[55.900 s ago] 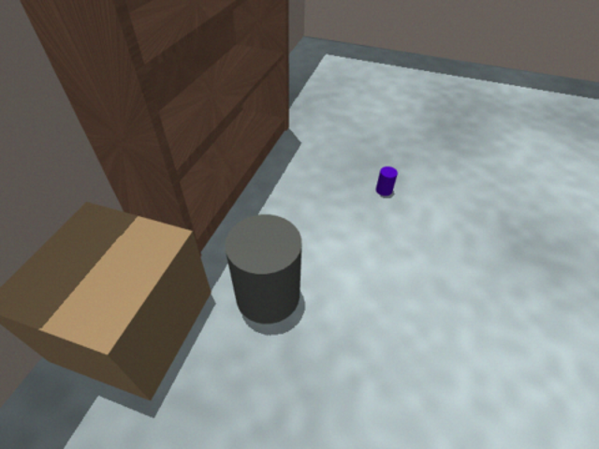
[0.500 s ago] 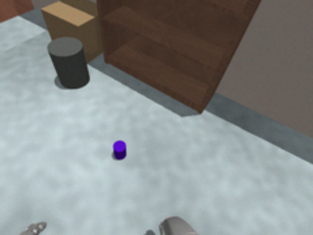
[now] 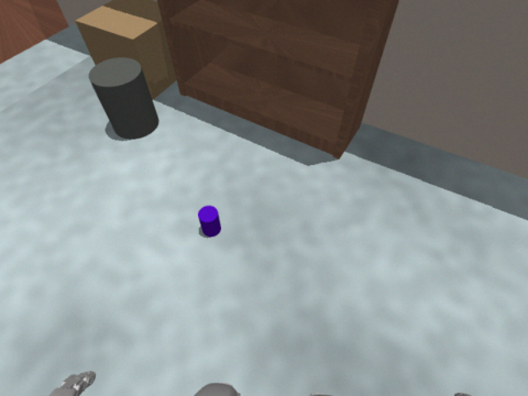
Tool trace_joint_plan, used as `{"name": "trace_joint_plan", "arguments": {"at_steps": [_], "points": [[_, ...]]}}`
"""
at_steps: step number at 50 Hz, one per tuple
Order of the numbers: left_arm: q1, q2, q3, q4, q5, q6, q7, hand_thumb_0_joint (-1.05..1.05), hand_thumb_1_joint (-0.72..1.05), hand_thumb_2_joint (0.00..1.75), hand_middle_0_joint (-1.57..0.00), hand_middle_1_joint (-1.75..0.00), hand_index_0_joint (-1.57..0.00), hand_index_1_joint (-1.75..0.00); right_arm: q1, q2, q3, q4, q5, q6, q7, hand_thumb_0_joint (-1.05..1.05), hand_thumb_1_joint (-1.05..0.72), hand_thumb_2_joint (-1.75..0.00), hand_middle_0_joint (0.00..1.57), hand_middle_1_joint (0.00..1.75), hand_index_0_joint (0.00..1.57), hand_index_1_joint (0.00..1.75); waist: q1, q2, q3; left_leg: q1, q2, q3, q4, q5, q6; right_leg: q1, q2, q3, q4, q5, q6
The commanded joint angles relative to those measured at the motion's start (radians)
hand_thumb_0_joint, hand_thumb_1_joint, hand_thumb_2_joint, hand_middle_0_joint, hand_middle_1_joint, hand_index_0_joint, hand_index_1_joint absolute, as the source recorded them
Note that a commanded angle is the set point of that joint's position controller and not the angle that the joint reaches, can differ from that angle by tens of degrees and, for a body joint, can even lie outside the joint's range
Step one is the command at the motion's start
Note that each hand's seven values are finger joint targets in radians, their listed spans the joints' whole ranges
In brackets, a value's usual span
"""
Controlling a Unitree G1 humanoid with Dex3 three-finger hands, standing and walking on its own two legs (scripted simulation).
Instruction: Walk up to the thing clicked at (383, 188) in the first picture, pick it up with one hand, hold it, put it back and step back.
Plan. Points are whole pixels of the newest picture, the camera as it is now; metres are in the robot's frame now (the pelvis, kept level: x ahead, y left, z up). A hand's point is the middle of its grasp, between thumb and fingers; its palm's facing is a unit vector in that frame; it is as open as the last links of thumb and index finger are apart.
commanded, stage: step back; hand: left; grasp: from above
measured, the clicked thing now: (209, 221) +0.83 +0.26 -0.70
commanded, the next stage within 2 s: stand in 1.52 s
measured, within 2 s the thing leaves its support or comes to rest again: neither
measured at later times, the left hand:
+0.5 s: hand out of the picture -0.11 +0.21 -0.16, palm faces -0.02 -0.93 -0.38, open 7.4 cm
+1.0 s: hand out of the picture -0.10 +0.23 -0.14, palm faces +0.05 -0.92 -0.38, open 7.4 cm
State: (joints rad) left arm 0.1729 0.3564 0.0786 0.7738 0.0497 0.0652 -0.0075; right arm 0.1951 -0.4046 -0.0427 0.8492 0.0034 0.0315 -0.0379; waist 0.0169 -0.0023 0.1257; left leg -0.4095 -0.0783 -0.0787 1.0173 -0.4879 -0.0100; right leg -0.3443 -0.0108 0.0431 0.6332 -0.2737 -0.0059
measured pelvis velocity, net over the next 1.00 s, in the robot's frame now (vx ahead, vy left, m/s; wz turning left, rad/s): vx -0.17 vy -0.06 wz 0.06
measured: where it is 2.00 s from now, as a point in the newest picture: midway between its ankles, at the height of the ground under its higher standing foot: outside the picture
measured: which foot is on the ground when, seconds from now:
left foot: up 0.00-0.06, down 0.08-0.48, up 0.50-0.72, down 0.74-1.00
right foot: down 0.00-0.10, up 0.12-0.42, down 0.44-0.78, up 0.80-1.00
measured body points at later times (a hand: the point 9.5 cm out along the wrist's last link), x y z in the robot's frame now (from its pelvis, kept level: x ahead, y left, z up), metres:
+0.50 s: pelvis -0.17 -0.06 -0.01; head -0.14 -0.05 +0.44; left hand -0.11 +0.26 -0.13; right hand -0.05 -0.38 -0.11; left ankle -0.06 +0.10 -0.72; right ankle -0.20 -0.20 -0.73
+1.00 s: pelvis -0.17 -0.06 +0.01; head -0.15 -0.05 +0.46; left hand -0.10 +0.27 -0.11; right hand -0.12 -0.36 -0.11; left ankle -0.18 +0.07 -0.73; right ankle -0.13 -0.18 -0.70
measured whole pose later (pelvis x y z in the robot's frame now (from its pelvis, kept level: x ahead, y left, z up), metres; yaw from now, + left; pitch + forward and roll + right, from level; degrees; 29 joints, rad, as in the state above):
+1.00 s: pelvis -0.17 -0.06 +0.01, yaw +3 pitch -2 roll +0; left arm 0.18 0.41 0.07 0.94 0.02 -0.01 -0.02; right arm 0.28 -0.35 -0.06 0.95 -0.03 -0.03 0.02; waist -0.01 -0.02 0.09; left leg -0.20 -0.02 -0.05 0.53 -0.28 0.00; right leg -0.37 -0.03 -0.01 0.76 -0.43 -0.02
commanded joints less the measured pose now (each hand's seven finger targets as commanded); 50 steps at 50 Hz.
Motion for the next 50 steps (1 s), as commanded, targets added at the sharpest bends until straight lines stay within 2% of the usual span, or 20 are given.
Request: {"name": "trace_joint_plan", "arguments": {"at_steps": [1,3,4,5,6,7,10,16,21,23,24,25,28,32,37,38,39,41,44,50], "points": [[-0.025,0.233,0.071,-0.115,0.002,-0.013,0.032,0.0,0.9,0.9,-0.2,-0.3,-0.2,-0.3,0.03,-0.143,-0.044,-0.075,-0.022,-0.045,-0.015,0.0,-0.9,-0.9,0.2,0.3,0.2,0.3,0.016,-0.209,-0.19,-0.037,0.053,0.064,-0.393,0.044,0.006,0.33,-0.191,0.152,-0.023,0.498,-0.182],[-0.036,0.233,0.06,-0.13,-0.021,0.005,0.023,0.0,0.9,0.9,-0.2,-0.3,-0.2,-0.3,0.089,-0.149,-0.056,-0.049,-0.031,-0.052,-0.014,0.0,-0.9,-0.9,0.2,0.3,0.2,0.3,-0.01,-0.143,-0.214,0.126,0.044,0.092,-0.666,0.33,0.013,0.248,-0.146,0.111,0.091,0.411,-0.132],[-0.006,0.192,0.044,-0.136,-0.023,0.012,0.019,0.0,0.9,0.9,-0.2,-0.3,-0.2,-0.3,0.07,-0.189,-0.071,-0.055,-0.046,-0.054,-0.014,0.0,-0.9,-0.9,0.2,0.3,0.2,0.3,0.011,-0.056,-0.223,0.252,0.138,-0.058,-0.669,0.436,0.042,0.079,-0.091,0.095,0.152,0.23,-0.084],[0.015,0.15,0.036,-0.137,-0.029,0.013,0.017,0.0,0.9,0.9,-0.2,-0.3,-0.2,-0.3,0.04,-0.28,-0.092,-0.068,-0.057,-0.051,-0.012,0.0,-0.9,-0.9,0.2,0.3,0.2,0.3,0.029,0.204,-0.211,0.343,0.361,-0.358,-0.666,0.615,0.131,-0.166,0.052,-0.001,0.321,-0.201,-0.033],[-0.045,0.203,0.051,-0.143,-0.022,0.013,0.032,0.0,0.9,0.9,-0.2,-0.3,-0.2,-0.3,0.024,-0.366,-0.105,-0.089,-0.05,-0.047,-0.007,0.0,-0.9,-0.9,0.2,0.3,0.2,0.3,-0.026,0.203,-0.199,0.186,0.504,-0.454,-0.649,0.652,0.28,-0.14,0.077,0.089,0.468,-0.366,-0.009],[-0.09,0.245,0.062,-0.139,-0.017,0.015,0.035,0.0,0.9,0.9,-0.2,-0.3,-0.2,-0.3,-0.015,-0.376,-0.113,-0.098,-0.046,-0.054,-0.017,0.0,-0.9,-0.9,0.2,0.3,0.2,0.3,-0.039,0.233,-0.153,0.068,0.566,-0.536,-0.692,0.595,0.335,-0.098,0.043,0.163,0.603,-0.355,-0.005],[-0.013,0.228,0.069,-0.088,-0.032,0.017,0.02,0.0,0.9,0.9,-0.2,-0.3,-0.2,-0.3,-0.081,-0.237,-0.07,-0.109,-0.051,-0.056,-0.025,0.0,-0.9,-0.9,0.2,0.3,0.2,0.3,0.032,0.087,-0.139,0.144,0.336,-0.157,-0.574,0.752,0.225,-0.163,0.107,0.191,0.721,-0.232,-0.003],[0.004,0.205,0.048,-0.064,-0.022,-0.022,0.006,0.0,0.9,0.9,-0.2,-0.3,-0.2,-0.3,-0.005,-0.223,-0.079,-0.093,-0.042,-0.043,-0.003,0.0,-0.9,-0.9,0.2,0.3,0.2,0.3,-0.041,0.183,-0.189,0.293,0.285,-0.103,-0.587,0.299,0.224,-0.108,0.052,0.069,0.31,-0.201,0.046],[0.155,0.202,0.049,0.089,-0.02,-0.07,0.01,0.0,0.9,0.9,-0.2,-0.3,-0.2,-0.3,-0.032,-0.262,-0.088,-0.081,-0.054,0.0,0.027,0.0,-0.9,-0.9,0.2,0.3,0.2,0.3,0.001,0.221,-0.213,0.129,0.245,-0.045,-0.499,-0.002,0.183,0.21,0.055,-0.08,-0.261,-0.108,-0.005],[0.169,0.304,0.079,0.102,0.006,-0.081,0.016,0.0,0.9,0.9,-0.2,-0.3,-0.2,-0.3,-0.037,-0.132,-0.05,-0.104,-0.038,0.001,0.028,0.0,-0.9,-0.9,0.2,0.3,0.2,0.3,0.019,-0.111,-0.122,-0.201,0.083,0.031,-0.196,-0.087,0.06,0.244,-0.129,0.333,-0.333,-0.344,-0.079],[0.068,0.398,0.094,0.051,0.008,-0.077,0.019,0.0,0.9,0.9,-0.2,-0.3,-0.2,-0.3,-0.11,-0.154,-0.055,-0.12,-0.036,-0.003,0.019,0.0,-0.9,-0.9,0.2,0.3,0.2,0.3,0.049,-0.176,-0.055,-0.154,0.059,-0.051,-0.139,-0.073,0.011,-0.065,-0.337,0.552,-0.437,-0.649,-0.186],[-0.05,0.437,0.094,0.028,0.01,-0.076,0.021,0.0,0.9,0.9,-0.2,-0.3,-0.2,-0.3,-0.106,-0.22,-0.083,-0.089,-0.034,-0.005,0.018,0.0,-0.9,-0.9,0.2,0.3,0.2,0.3,0.021,-0.217,0.038,-0.041,0.087,-0.091,-0.023,-0.049,-0.007,-0.279,-0.399,0.622,-0.468,-0.755,-0.237],[-0.098,0.281,0.061,0.034,-0.002,-0.1,0.025,0.0,0.9,0.9,-0.2,-0.3,-0.2,-0.3,-0.03,-0.188,-0.068,-0.019,-0.014,-0.019,0.033,0.0,-0.9,-0.9,0.2,0.3,0.2,0.3,-0.034,-0.085,0.042,-0.083,0.031,-0.073,-0.041,0.112,-0.004,-0.061,-0.19,0.236,-0.333,-0.293,-0.144],[0.016,0.318,0.074,0.07,0.007,-0.109,0.015,0.0,0.9,0.9,-0.2,-0.3,-0.2,-0.3,-0.036,-0.184,-0.057,-0.016,-0.028,-0.036,0.05,0.0,-0.9,-0.9,0.2,0.3,0.2,0.3,0.031,-0.222,-0.015,-0.09,0.065,-0.005,-0.208,0.044,-0.019,0.086,-0.205,0.248,-0.34,-0.438,-0.152],[0.039,0.275,0.048,0.08,-0.016,-0.089,0.008,0.0,0.9,0.9,-0.2,-0.3,-0.2,-0.3,0.03,-0.161,-0.067,0.037,-0.04,-0.075,0.05,0.0,-0.9,-0.9,0.2,0.3,0.2,0.3,0.005,-0.143,-0.105,0.197,0.021,0.086,-0.643,0.144,0.014,0.129,-0.182,0.112,-0.114,-0.014,-0.122],[0.055,0.22,0.029,0.076,-0.016,-0.088,0.009,0.0,0.9,0.9,-0.2,-0.3,-0.2,-0.3,0.078,-0.181,-0.081,0.051,-0.047,-0.083,0.045,0.0,-0.9,-0.9,0.2,0.3,0.2,0.3,-0.016,-0.043,-0.157,0.355,0.08,-0.037,-0.662,0.186,0.037,0.04,-0.147,0.056,0.046,0.075,-0.086],[0.035,0.162,0.01,0.06,-0.03,-0.09,0.007,0.0,0.9,0.9,-0.2,-0.3,-0.2,-0.3,0.118,-0.265,-0.105,0.057,-0.052,-0.087,0.04,0.0,-0.9,-0.9,0.2,0.3,0.2,0.3,-0.032,0.185,-0.173,0.455,0.289,-0.394,-0.737,0.1,0.128,-0.188,-0.006,-0.064,0.264,-0.093,-0.026],[-0.076,0.275,0.042,0.056,-0.027,-0.093,0.021,0.0,0.9,0.9,-0.2,-0.3,-0.2,-0.3,0.134,-0.353,-0.126,0.059,-0.041,-0.079,0.045,0.0,-0.9,-0.9,0.2,0.3,0.2,0.3,-0.067,0.151,-0.06,0.274,0.427,-0.583,-0.789,-0.119,0.299,-0.233,-0.04,0.02,0.35,-0.319,-0.033],[0.0,0.239,0.034,0.076,-0.032,-0.106,0.006,0.0,0.9,0.9,-0.2,-0.3,-0.2,-0.3,0.07,-0.225,-0.09,0.034,-0.042,-0.085,0.04,0.0,-0.9,-0.9,0.2,0.3,0.2,0.3,-0.016,0.125,-0.05,0.346,0.297,-0.295,-0.692,0.228,0.215,-0.24,-0.063,-0.001,0.247,-0.224,-0.03],[0.003,0.189,0.03,0.111,-0.035,-0.114,0.01,0.0,0.9,0.9,-0.2,-0.3,-0.2,-0.3,0.015,-0.2,-0.068,0.022,-0.026,-0.068,0.035,0.0,-0.9,-0.9,0.2,0.3,0.2,0.3,-0.003,0.173,-0.124,0.169,0.234,-0.117,-0.56,0.516,0.163,0.098,0.01,-0.108,-0.063,-0.022,-0.013]]}}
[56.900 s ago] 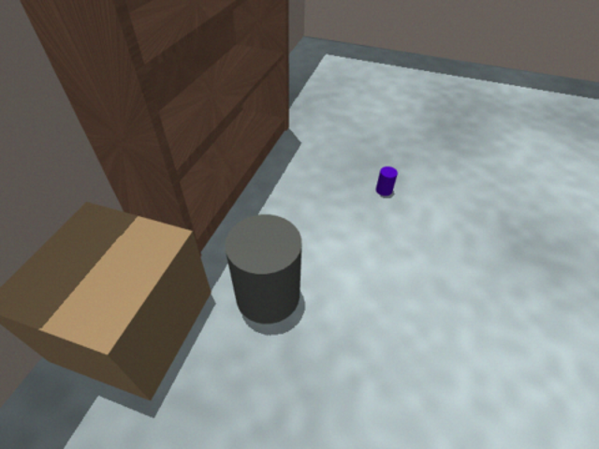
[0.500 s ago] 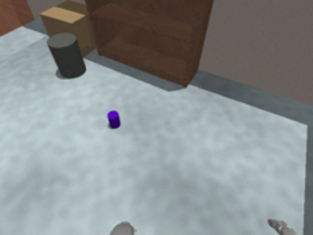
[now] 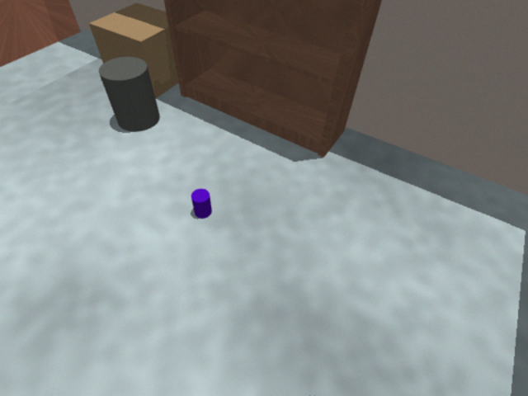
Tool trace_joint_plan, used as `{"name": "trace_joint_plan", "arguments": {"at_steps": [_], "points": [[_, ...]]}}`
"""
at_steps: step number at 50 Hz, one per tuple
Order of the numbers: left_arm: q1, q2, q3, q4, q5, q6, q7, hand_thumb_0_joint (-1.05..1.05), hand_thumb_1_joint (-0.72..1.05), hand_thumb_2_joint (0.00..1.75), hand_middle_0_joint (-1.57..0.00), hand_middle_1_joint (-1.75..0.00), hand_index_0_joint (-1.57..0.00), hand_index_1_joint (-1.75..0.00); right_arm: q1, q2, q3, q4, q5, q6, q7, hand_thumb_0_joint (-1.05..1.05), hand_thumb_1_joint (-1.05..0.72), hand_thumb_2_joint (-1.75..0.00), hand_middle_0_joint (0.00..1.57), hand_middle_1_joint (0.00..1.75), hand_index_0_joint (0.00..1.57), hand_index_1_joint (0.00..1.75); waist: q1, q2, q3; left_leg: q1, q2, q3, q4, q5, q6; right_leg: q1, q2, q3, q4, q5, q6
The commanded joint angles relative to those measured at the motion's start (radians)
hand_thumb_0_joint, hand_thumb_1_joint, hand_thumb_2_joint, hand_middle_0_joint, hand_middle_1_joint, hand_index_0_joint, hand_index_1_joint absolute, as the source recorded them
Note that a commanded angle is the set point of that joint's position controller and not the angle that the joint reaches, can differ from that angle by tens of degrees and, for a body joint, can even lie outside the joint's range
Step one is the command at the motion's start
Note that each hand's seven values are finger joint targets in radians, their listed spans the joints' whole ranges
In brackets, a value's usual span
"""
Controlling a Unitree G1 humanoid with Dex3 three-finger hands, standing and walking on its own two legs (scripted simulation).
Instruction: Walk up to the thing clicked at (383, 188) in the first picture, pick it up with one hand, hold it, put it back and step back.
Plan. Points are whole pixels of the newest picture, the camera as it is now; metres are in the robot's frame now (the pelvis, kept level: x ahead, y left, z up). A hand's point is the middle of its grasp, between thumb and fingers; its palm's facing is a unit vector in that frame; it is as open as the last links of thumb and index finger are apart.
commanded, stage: step back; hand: left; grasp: from above
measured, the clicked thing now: (201, 203) +1.02 +0.25 -0.71
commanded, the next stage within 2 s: stand in 0.52 s
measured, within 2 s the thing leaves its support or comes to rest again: neither
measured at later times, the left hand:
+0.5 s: hand out of the picture +0.12 +0.27 -0.16, palm faces +0.07 -0.94 -0.35, open 7.4 cm
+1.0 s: hand out of the picture +0.11 +0.25 -0.14, palm faces +0.03 -0.94 -0.33, open 7.4 cm
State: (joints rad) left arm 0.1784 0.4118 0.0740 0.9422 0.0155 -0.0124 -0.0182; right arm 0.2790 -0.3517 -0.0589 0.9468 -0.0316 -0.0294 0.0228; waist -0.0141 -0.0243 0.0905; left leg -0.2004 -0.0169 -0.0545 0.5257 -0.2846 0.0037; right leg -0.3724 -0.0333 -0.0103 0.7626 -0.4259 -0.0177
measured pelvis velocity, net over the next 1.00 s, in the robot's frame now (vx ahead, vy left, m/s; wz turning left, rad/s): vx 0.04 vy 0.00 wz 0.04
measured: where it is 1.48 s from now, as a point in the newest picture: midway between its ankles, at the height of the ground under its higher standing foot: outside the picture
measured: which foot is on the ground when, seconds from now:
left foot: down 0.00-0.08, up 0.10-0.32, down 0.34-1.00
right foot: up 0.00-0.04, down 0.06-1.00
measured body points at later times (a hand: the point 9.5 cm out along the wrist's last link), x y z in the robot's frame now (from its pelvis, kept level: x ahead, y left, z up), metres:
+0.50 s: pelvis +0.04 +0.01 +0.00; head +0.07 +0.02 +0.45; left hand +0.12 +0.32 -0.13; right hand +0.11 -0.29 -0.13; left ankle +0.02 +0.13 -0.73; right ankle +0.07 -0.13 -0.73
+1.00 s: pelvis +0.04 +0.00 +0.01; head +0.05 +0.00 +0.46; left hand +0.11 +0.30 -0.12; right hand +0.17 -0.29 -0.11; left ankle +0.02 +0.13 -0.73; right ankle +0.07 -0.13 -0.73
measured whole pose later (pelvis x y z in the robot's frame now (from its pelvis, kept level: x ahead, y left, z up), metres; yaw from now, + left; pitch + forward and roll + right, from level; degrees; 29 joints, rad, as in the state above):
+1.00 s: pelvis +0.04 +0.00 +0.01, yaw +2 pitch -3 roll +0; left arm 0.09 0.35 0.00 1.14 0.01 -0.02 -0.01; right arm 0.05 -0.34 -0.01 1.11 -0.01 -0.01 0.01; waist 0.02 0.00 0.07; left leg -0.07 0.02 -0.02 0.32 -0.20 -0.03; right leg -0.14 -0.04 -0.06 0.34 -0.15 0.01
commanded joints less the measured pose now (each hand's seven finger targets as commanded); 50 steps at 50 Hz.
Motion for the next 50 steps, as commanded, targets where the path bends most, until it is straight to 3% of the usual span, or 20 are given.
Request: {"name": "trace_joint_plan", "arguments": {"at_steps": [1,2,3,4,5,6,7,9,14,16,17,18,19,20,22,24,26,28,38,50], "points": [[0.034,0.131,0.037,-0.032,-0.001,-0.039,0.027,0.0,0.9,0.9,-0.2,-0.3,-0.2,-0.3,-0.1,-0.232,-0.04,-0.082,0.018,0.003,-0.027,0.0,-0.9,-0.9,0.2,0.3,0.2,0.3,0.058,0.174,-0.109,-0.096,0.15,-0.109,-0.002,0.297,0.123,0.232,0.047,-0.061,-0.283,0.236,-0.001],[0.058,0.149,0.042,-0.014,0.001,-0.041,0.034,0.0,0.9,0.9,-0.2,-0.3,-0.2,-0.3,-0.109,-0.192,-0.024,-0.088,0.028,0.009,-0.03,0.0,-0.9,-0.9,0.2,0.3,0.2,0.3,0.075,0.127,-0.134,-0.153,0.115,-0.096,0.056,0.228,0.084,0.322,0.035,-0.029,-0.313,0.295,-0.007],[0.073,0.183,0.053,-0.008,0.009,-0.041,0.04,0.0,0.9,0.9,-0.2,-0.3,-0.2,-0.3,-0.095,-0.153,-0.007,-0.091,0.037,0.01,-0.034,0.0,-0.9,-0.9,0.2,0.3,0.2,0.3,0.087,0.042,-0.165,-0.233,0.062,-0.101,0.127,0.102,0.051,0.405,-0.049,0.088,-0.322,0.291,-0.025],[0.065,0.244,0.065,-0.016,0.02,-0.043,0.044,0.0,0.9,0.9,-0.2,-0.3,-0.2,-0.3,-0.074,-0.123,0.004,-0.092,0.036,0.015,-0.04,0.0,-0.9,-0.9,0.2,0.3,0.2,0.3,0.082,-0.102,-0.165,-0.296,-0.03,-0.091,0.247,-0.112,0.02,0.366,-0.23,0.357,-0.436,0.161,-0.085],[-0.046,0.276,0.063,-0.044,0.021,-0.039,0.041,0.0,0.9,0.9,-0.2,-0.3,-0.2,-0.3,-0.041,-0.17,-0.014,-0.063,0.026,0.032,-0.048,0.0,-0.9,-0.9,0.2,0.3,0.2,0.3,0.049,-0.079,-0.133,-0.216,-0.011,-0.073,0.361,-0.3,0.011,0.174,-0.36,0.462,-0.525,-0.139,-0.172],[-0.14,0.28,0.063,-0.069,0.024,-0.036,0.037,0.0,0.9,0.9,-0.2,-0.3,-0.2,-0.3,0.007,-0.217,-0.033,-0.027,0.016,0.037,-0.048,0.0,-0.9,-0.9,0.2,0.3,0.2,0.3,0.017,-0.078,-0.06,-0.141,0.026,-0.055,0.403,-0.323,-0.002,0.009,-0.384,0.498,-0.542,-0.266,-0.219],[-0.165,0.255,0.057,-0.073,0.025,-0.035,0.033,0.0,0.9,0.9,-0.2,-0.3,-0.2,-0.3,0.016,-0.234,-0.037,-0.007,0.015,0.037,-0.043,0.0,-0.9,-0.9,0.2,0.3,0.2,0.3,0.004,-0.075,-0.012,-0.141,0.041,-0.054,0.38,-0.294,-0.003,-0.019,-0.345,0.44,-0.54,-0.286,-0.207],[-0.137,0.227,0.051,-0.065,0.021,-0.04,0.032,0.0,0.9,0.9,-0.2,-0.3,-0.2,-0.3,-0.007,-0.218,-0.026,0.008,0.013,0.03,-0.035,0.0,-0.9,-0.9,0.2,0.3,0.2,0.3,0.028,-0.082,-0.01,-0.185,0.024,-0.065,0.34,-0.233,0.009,0.043,-0.268,0.322,-0.489,-0.127,-0.16],[-0.15,0.214,0.048,-0.033,0.015,-0.035,0.027,0.0,0.9,0.9,-0.2,-0.3,-0.2,-0.3,-0.006,-0.188,-0.019,0.041,0.005,0.015,-0.032,0.0,-0.9,-0.9,0.2,0.3,0.2,0.3,0.023,-0.144,-0.085,-0.099,0.029,0.026,0.11,-0.168,-0.003,0.109,-0.218,0.194,-0.398,0.118,-0.13],[-0.166,0.195,0.035,-0.031,0.004,-0.025,0.024,0.0,0.9,0.9,-0.2,-0.3,-0.2,-0.3,0.016,-0.176,-0.02,0.069,0.0,0.005,-0.037,0.0,-0.9,-0.9,0.2,0.3,0.2,0.3,-0.005,-0.117,-0.114,0.004,0.012,0.059,-0.102,0.0,-0.008,0.109,-0.182,0.129,-0.299,0.247,-0.098],[-0.157,0.163,0.023,-0.034,0.0,-0.023,0.024,0.0,0.9,0.9,-0.2,-0.3,-0.2,-0.3,0.007,-0.2,-0.03,0.074,-0.008,-0.002,-0.042,0.0,-0.9,-0.9,0.2,0.3,0.2,0.3,-0.009,-0.071,-0.148,0.061,0.046,-0.001,-0.124,0.116,0.003,0.096,-0.162,0.098,-0.231,0.364,-0.067],[-0.143,0.133,0.015,-0.035,-0.01,-0.023,0.025,0.0,0.9,0.9,-0.2,-0.3,-0.2,-0.3,-0.021,-0.237,-0.038,0.063,-0.012,-0.007,-0.046,0.0,-0.9,-0.9,0.2,0.3,0.2,0.3,0.011,0.037,-0.173,0.072,0.149,-0.133,-0.141,0.251,0.034,0.081,-0.105,0.044,-0.15,0.386,-0.028],[-0.141,0.118,0.009,-0.018,-0.022,-0.021,0.025,0.0,0.9,0.9,-0.2,-0.3,-0.2,-0.3,-0.121,-0.265,-0.035,0.04,-0.003,-0.008,-0.044,0.0,-0.9,-0.9,0.2,0.3,0.2,0.3,0.048,0.087,-0.147,-0.021,0.206,-0.204,-0.143,0.209,0.077,0.109,-0.034,-0.003,-0.184,0.228,0.003],[-0.148,0.144,0.015,0.003,-0.02,-0.02,0.027,0.0,0.9,0.9,-0.2,-0.3,-0.2,-0.3,-0.18,-0.279,-0.033,0.035,0.001,-0.005,-0.039,0.0,-0.9,-0.9,0.2,0.3,0.2,0.3,0.051,0.09,-0.124,-0.09,0.198,-0.167,-0.109,0.158,0.101,0.178,-0.025,-0.002,-0.227,0.147,0.001],[-0.134,0.161,0.015,0.023,-0.009,-0.031,0.028,0.0,0.9,0.9,-0.2,-0.3,-0.2,-0.3,-0.182,-0.223,-0.016,0.045,0.008,-0.002,-0.034,0.0,-0.9,-0.9,0.2,0.3,0.2,0.3,0.045,0.037,-0.163,-0.08,0.137,-0.066,-0.058,0.225,0.053,0.269,-0.085,0.04,-0.278,0.321,-0.014],[-0.152,0.173,0.016,0.023,-0.013,-0.033,0.029,0.0,0.9,0.9,-0.2,-0.3,-0.2,-0.3,-0.132,-0.212,-0.011,0.064,0.008,-0.003,-0.042,0.0,-0.9,-0.9,0.2,0.3,0.2,0.3,0.02,0.068,-0.181,-0.044,0.117,-0.046,-0.064,0.337,0.028,0.275,-0.108,0.049,-0.245,0.453,-0.029],[-0.102,0.112,-0.012,0.069,-0.025,-0.022,0.025,0.0,0.9,0.9,-0.2,-0.3,-0.2,-0.3,-0.16,-0.23,-0.004,0.071,0.018,-0.015,-0.038,0.0,-0.9,-0.9,0.2,0.3,0.2,0.3,0.041,0.099,-0.186,0.021,0.159,-0.093,-0.136,0.367,0.035,0.266,-0.087,0.033,-0.253,0.432,-0.022],[-0.117,0.124,-0.019,0.077,-0.023,-0.02,0.024,0.0,0.9,0.9,-0.2,-0.3,-0.2,-0.3,-0.192,-0.23,-0.004,0.075,0.021,-0.02,-0.037,0.0,-0.9,-0.9,0.2,0.3,0.2,0.3,0.039,0.092,-0.182,0.04,0.167,-0.097,-0.138,0.437,0.031,0.283,-0.087,0.029,-0.286,0.46,-0.017],[-0.134,0.141,-0.033,0.125,-0.01,-0.026,0.022,0.0,0.9,0.9,-0.2,-0.3,-0.2,-0.3,-0.233,-0.209,0.002,0.096,0.028,-0.011,-0.035,0.0,-0.9,-0.9,0.2,0.3,0.2,0.3,0.021,0.049,-0.149,0.112,0.153,-0.049,-0.214,0.39,0.014,0.311,-0.106,0.038,-0.399,0.495,-0.001],[-0.142,0.157,-0.037,0.139,-0.005,-0.035,0.023,0.0,0.9,0.9,-0.2,-0.3,-0.2,-0.3,-0.257,-0.193,0.01,0.112,0.024,0.0,-0.02,0.0,-0.9,-0.9,0.2,0.3,0.2,0.3,0.017,0.03,-0.124,0.101,0.14,-0.031,-0.268,0.186,0.003,0.29,-0.116,0.061,-0.481,0.354,0.003]]}}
